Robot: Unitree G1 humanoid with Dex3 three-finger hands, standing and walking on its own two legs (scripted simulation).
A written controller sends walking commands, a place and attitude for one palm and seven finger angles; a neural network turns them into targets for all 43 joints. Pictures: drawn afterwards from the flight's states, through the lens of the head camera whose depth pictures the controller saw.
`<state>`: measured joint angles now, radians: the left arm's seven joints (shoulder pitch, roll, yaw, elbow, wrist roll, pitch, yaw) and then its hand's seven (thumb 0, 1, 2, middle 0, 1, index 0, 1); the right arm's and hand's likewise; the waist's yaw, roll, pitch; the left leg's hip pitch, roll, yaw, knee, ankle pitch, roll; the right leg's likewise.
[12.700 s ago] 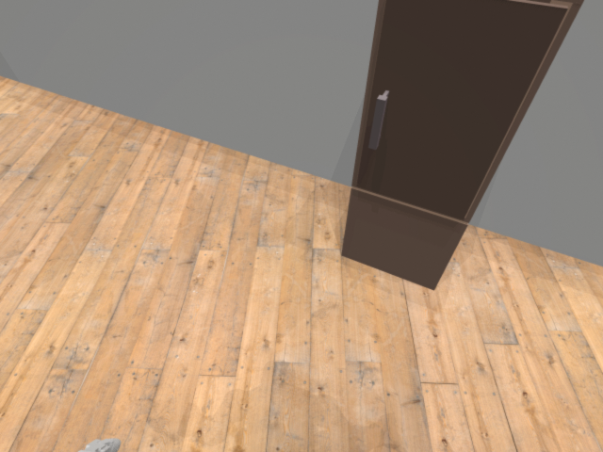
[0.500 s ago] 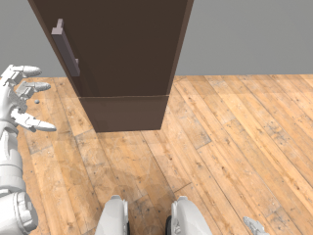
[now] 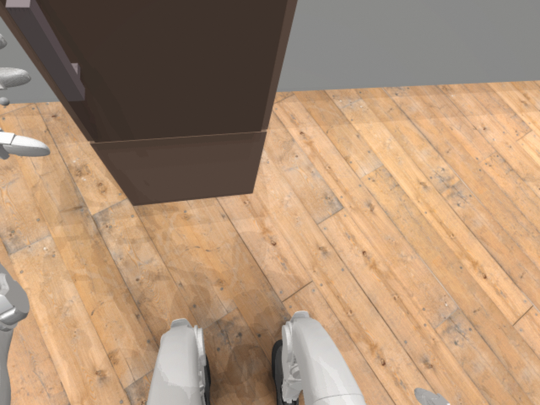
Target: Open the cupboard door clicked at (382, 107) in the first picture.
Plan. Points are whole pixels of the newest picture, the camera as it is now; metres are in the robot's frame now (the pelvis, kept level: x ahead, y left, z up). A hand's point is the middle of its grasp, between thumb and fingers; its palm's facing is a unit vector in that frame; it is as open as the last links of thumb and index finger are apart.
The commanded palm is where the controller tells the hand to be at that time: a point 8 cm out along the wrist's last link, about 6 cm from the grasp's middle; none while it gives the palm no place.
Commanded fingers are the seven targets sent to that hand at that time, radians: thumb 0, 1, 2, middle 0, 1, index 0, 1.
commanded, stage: move the hooked fingers beside the handle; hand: left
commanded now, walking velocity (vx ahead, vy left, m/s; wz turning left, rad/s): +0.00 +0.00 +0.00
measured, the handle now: (53, 43) +0.59 +0.26 +0.07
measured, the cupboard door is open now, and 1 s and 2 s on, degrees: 0 0 0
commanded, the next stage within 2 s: slide the fingers in behind the handle in 1.04 s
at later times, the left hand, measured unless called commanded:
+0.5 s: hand (8, 76) +0.54 +0.31 +0.05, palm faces +0.09 -1.00 -0.02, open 14.0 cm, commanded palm +0.53 +0.34 +0.06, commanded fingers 0.00 -0.50 0.30 -0.30 -1.20 -0.30 -1.20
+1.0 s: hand (7, 80) +0.54 +0.31 +0.05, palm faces +0.09 -1.00 -0.01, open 14.0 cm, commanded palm +0.53 +0.34 +0.06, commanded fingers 0.00 -0.50 0.30 -0.30 -1.20 -0.30 -1.20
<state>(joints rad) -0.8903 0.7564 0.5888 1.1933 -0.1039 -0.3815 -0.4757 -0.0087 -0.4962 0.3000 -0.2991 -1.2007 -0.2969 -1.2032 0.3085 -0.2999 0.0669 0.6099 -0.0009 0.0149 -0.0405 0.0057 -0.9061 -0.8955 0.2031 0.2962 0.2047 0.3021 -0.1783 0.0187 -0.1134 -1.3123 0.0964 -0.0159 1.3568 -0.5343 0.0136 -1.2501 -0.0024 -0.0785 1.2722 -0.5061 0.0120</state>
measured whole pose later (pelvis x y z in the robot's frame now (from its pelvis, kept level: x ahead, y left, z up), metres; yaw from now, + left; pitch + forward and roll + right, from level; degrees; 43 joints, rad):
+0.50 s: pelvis +0.00 +0.01 -0.01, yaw -2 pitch +32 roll -7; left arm -1.02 0.87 0.63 1.20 -0.04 -0.31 -0.46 -0.01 -0.49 0.30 -0.30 -1.20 -0.30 -1.20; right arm 0.34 -0.28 0.10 0.58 -0.02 0.07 -0.02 0.00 -0.91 -0.90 0.20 0.30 0.21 0.30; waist -0.23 0.03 -0.10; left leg -1.41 0.11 -0.03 1.39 -0.55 0.03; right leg -1.33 0.01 -0.08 1.27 -0.50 0.03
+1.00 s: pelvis +0.01 +0.01 -0.01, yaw -1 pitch +31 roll -7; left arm -1.01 0.85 0.60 1.21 -0.05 -0.33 -0.45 -0.01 -0.50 0.30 -0.30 -1.20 -0.30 -1.20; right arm 0.31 -0.29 0.09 0.57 -0.02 0.07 -0.02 0.00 -0.91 -0.90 0.20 0.30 0.20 0.30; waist -0.23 0.02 -0.10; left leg -1.39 0.10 -0.04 1.39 -0.56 0.03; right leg -1.30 0.01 -0.09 1.27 -0.51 0.03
